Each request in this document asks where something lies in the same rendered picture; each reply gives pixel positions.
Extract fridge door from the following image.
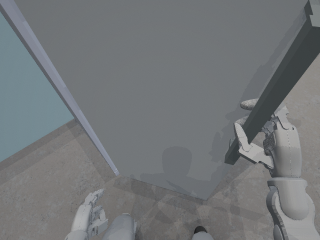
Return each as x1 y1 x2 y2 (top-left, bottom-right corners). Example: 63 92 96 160
14 0 320 201

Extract right robot forearm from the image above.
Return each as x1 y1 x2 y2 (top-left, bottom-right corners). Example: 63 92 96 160
266 177 320 240

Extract robot left hand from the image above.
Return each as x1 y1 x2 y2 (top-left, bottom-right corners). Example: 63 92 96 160
70 188 108 239

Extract handle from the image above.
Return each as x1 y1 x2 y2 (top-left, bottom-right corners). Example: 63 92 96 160
224 0 320 165

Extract robot right foot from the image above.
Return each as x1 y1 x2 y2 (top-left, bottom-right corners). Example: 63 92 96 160
194 226 207 234

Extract left robot forearm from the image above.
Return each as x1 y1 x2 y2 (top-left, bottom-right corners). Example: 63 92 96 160
64 230 89 240

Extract robot left thigh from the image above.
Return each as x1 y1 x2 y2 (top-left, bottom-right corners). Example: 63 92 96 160
101 215 137 240

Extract robot right hand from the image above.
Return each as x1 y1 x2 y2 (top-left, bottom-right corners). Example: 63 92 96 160
233 98 302 178

